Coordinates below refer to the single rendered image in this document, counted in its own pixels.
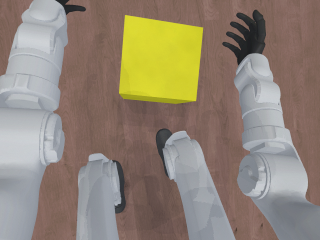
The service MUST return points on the left robot forearm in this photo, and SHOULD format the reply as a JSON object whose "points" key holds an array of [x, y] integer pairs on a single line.
{"points": [[35, 62]]}

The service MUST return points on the robot left foot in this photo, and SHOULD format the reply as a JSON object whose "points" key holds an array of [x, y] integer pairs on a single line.
{"points": [[120, 207]]}

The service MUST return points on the robot foot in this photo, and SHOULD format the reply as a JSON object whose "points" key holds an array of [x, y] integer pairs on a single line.
{"points": [[161, 137], [120, 207]]}

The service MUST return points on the robot right hand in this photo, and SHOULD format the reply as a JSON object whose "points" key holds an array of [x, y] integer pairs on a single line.
{"points": [[254, 39]]}

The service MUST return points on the robot left hand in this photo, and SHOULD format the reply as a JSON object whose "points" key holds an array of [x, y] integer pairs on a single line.
{"points": [[70, 8]]}

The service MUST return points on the robot left upper arm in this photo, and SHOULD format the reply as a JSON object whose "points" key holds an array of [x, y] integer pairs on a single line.
{"points": [[30, 139]]}

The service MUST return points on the robot right foot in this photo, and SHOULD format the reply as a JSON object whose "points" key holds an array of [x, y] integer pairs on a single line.
{"points": [[161, 137]]}

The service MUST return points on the right robot forearm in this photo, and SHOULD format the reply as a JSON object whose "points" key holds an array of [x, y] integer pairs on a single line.
{"points": [[259, 98]]}

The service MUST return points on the carton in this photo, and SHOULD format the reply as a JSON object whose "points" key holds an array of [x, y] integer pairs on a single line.
{"points": [[160, 61]]}

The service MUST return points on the robot right upper arm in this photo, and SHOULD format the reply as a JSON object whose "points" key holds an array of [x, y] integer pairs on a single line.
{"points": [[277, 184]]}

